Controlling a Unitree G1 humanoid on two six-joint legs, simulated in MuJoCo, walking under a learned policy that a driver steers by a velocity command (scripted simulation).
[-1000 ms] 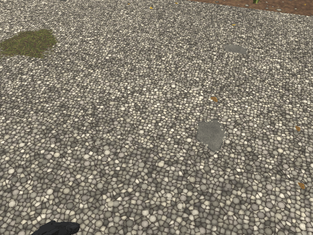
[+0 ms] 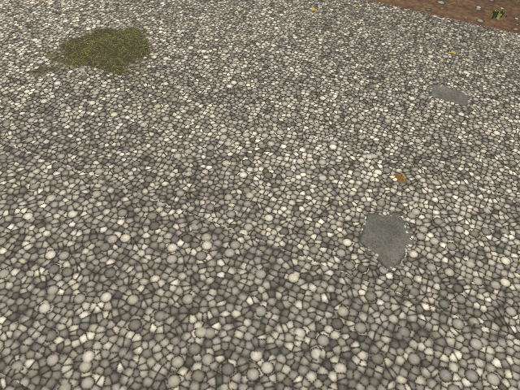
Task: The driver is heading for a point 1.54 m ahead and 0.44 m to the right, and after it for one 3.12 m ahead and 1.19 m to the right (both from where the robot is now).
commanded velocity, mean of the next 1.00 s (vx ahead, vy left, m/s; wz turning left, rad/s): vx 0.07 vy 0.00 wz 0.00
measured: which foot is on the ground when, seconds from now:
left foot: down 0.00-1.00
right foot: down 0.00-1.00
